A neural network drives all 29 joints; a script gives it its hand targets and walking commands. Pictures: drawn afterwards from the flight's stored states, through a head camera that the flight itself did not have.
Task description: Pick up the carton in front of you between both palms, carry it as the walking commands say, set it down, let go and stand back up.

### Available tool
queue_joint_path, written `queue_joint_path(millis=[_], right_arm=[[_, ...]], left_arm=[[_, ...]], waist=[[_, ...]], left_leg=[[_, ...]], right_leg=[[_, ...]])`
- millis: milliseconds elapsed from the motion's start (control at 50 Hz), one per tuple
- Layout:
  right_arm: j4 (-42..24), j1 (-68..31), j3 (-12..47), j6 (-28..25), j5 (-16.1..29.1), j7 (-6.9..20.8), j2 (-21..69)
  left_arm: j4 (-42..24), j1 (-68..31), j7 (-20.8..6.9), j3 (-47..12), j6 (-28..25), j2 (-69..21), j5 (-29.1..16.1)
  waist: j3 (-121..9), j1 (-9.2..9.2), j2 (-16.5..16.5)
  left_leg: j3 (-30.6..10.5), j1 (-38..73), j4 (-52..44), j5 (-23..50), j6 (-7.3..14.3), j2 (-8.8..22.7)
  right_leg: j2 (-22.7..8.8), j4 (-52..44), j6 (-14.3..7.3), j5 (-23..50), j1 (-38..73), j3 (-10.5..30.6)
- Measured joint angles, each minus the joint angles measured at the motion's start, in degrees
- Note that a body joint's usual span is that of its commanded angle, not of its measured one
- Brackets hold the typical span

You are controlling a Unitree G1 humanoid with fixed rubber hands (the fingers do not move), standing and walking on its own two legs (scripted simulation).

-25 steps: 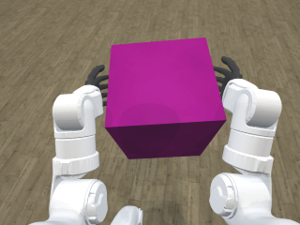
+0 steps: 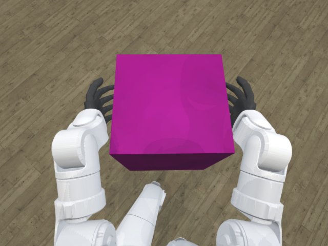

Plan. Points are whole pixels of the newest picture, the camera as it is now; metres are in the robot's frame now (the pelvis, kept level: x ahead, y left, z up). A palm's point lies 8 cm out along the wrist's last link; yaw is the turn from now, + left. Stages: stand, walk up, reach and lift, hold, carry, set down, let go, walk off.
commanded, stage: carry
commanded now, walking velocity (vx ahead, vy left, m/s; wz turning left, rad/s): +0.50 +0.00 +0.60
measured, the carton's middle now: (167, 122) +0.38 +0.12 -0.06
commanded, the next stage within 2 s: none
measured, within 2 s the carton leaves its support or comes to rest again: neither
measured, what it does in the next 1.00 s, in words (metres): climbs: left foot, then right foot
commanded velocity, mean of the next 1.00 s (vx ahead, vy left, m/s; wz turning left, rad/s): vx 0.50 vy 0.00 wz -0.36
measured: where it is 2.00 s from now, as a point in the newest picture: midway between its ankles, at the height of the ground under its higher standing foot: outside the picture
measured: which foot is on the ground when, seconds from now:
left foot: up 0.00-0.02, down 0.04-0.28, up 0.30-0.66, down 0.68-1.00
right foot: down 0.00-0.02, up 0.04-0.30, down 0.32-0.68, up 0.70-1.00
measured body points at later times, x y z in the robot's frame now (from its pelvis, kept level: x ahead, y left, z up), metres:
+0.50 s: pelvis +0.72 +0.01 +0.04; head +0.77 +0.04 +0.49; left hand +1.01 +0.20 +0.12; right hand +1.07 -0.09 +0.15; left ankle +0.74 +0.13 -0.62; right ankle +0.66 -0.06 -0.70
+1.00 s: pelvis +1.23 +0.07 +0.05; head +1.24 +0.09 +0.49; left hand +1.53 +0.13 +0.11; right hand +1.45 -0.16 +0.13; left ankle +1.15 +0.14 -0.70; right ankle +1.31 -0.09 -0.64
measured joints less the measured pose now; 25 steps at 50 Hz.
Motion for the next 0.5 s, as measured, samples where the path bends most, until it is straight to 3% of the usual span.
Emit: queue_joint_path(millis=[20, 40, 80, 120, 140, 160, 200, 260, 300, 320, 360, 400, 440, 500], right_arm=[[3.22, -0.25, 0.16, -1.57, -2.85, 1.03, 0.56], [7.15, -1.06, 0.35, -2.95, -5.34, 1.91, 0.86], [14.56, -2.52, 1.36, -6.43, -10.78, 2.82, 1.02], [16.19, -1.44, 2.89, -7.83, -12.9, 2.47, -0.14], [15.36, -0.01, 3.78, -7.91, -12.44, 1.99, -0.79], [13.56, 1.83, 4.51, -7.58, -11.36, 1.55, -1.46], [9.1, 6.19, 5.77, -6.88, -9.46, 0.9, -2.31], [1.31, 12.54, 6.21, -4.02, -5.15, -0.33, -1.95], [-3.94, 15.69, 5.42, -2.22, -1.88, -0.4, -2.04], [-6.39, 16.5, 4.86, -1.65, -0.13, -0.38, -2.24], [-6.34, 14.84, 5.2, -2.19, 2.76, 0.22, -4.4], [-3.39, 12.02, 6.29, -1.46, 3.69, 0.46, -4.78], [-2.17, 11.79, 7.62, 1.04, 1.82, 1.09, -3.53], [-6.94, 16.29, 9.34, 4.8, -1.21, 0.88, 0.35]], left_arm=[[2.84, 0.38, 0.39, 0.38, -1.07, 0.74, -0.84], [5.89, 0.73, 0.72, 0.6, -2.0, 1.96, -1.86], [14.86, -0.53, -0.35, 0.31, -5.7, 5.16, -3.34], [21.97, -2.03, -1.8, -1.47, -9.81, 6.6, -3.91], [23.1, -2.04, -2.01, -2.42, -10.85, 6.52, -3.65], [22.83, -1.82, -2.06, -3.14, -11.01, 6.01, -3.33], [21.18, -1.07, -3.22, -3.5, -10.5, 3.99, -1.01], [12.96, 5.12, -5.22, -4.32, -8.07, -0.24, 2.49], [6.02, 8.82, -5.43, -4.88, -5.93, -3.81, 5.28], [2.54, 9.53, -5.44, -5.21, -4.75, -5.31, 6.64], [-2.13, 10.3, -5.28, -5.89, -4.38, -6.77, 9.46], [-5.36, 11.8, -5.25, -6.3, -2.01, -5.67, 11.27], [-7.58, 14.94, -5.13, -6.51, 1.07, -4.36, 10.91], [-12.73, 19.97, -4.86, -5.31, 5.33, -4.38, 8.07]], waist=[[-1.26, 1.02, 0.57], [-3.19, 1.27, 2.48], [-6.3, -1.24, 5.33], [-8.78, -5.49, 8.6], [-9.8, -7.8, 10.12], [-10.65, -10.18, 11.52], [-11.35, -14.2, 10.97], [-11.97, -19.11, 7.53], [-12.59, -22.47, 4.19], [-13.12, -23.61, 1.08], [-14.63, -22.27, -0.24], [-16.41, -20.1, -1.9], [-17.39, -18.45, -1.12], [-17.88, -16.42, -0.38]], left_leg=[[2.75, 3.57, -15.25, 11.32, 0.36, 0.29], [4.59, 9.01, -29.22, 23.74, 1.94, 1.14], [4.12, 20.43, -40.26, 18.16, 3.9, -0.2], [1.39, 29.12, -50.09, 14.66, 4.49, -0.98], [0.14, 33.01, -54.72, 18.38, 3.83, -0.35], [-1.08, 36.56, -58.07, 24.03, 2.78, 0.83], [-2.06, 42.94, -61.79, 26.07, 2.06, 1.73], [-0.92, 50.83, -60.07, 32.9, 1.49, 2.12], [0.77, 50.19, -44.14, 32.82, -1.22, 1.93], [1.32, 48.39, -32.75, 26.26, -2.09, 0.5], [0.95, 38.58, -10.42, 11.02, -2.9, -1.01], [1.05, 26.09, 1.55, 2.11, -1.99, -2.18], [1.14, 15.79, 0.03, 3.74, -1.56, 0.94], [2.52, 6.72, -13.97, 9.94, -2.94, 4.07]], right_leg=[[-0.38, 1.42, 2.44, 5.76, 1.49, 0.89], [0.05, 8.65, 5.23, 4.3, 0.91, 2.27], [-0.48, 30.96, 8.71, -7.63, -6.01, 5.93], [-2.19, 46.65, 9.04, -15.35, -17.34, 7.91], [-3.58, 48.21, 8.94, -17.0, -23.17, 8.08], [-4.91, 45.2, 9.21, -17.24, -28.02, 7.74], [-7.74, 27.97, 10.01, -10.73, -33.2, 7.37], [-8.93, -9.49, 10.64, 23.22, -27.52, 3.07], [-9.43, -26.48, 9.79, 43.49, -18.5, -0.59], [-10.67, -29.79, 7.96, 50.53, -13.82, -0.5], [-8.55, -26.98, 4.0, 28.49, -7.83, -0.34], [-6.47, -27.22, 1.57, 14.15, -4.31, 2.47], [-4.59, -27.81, 1.73, 12.68, -0.76, 3.58], [-4.24, -29.88, 1.94, 6.47, 7.92, 5.75]])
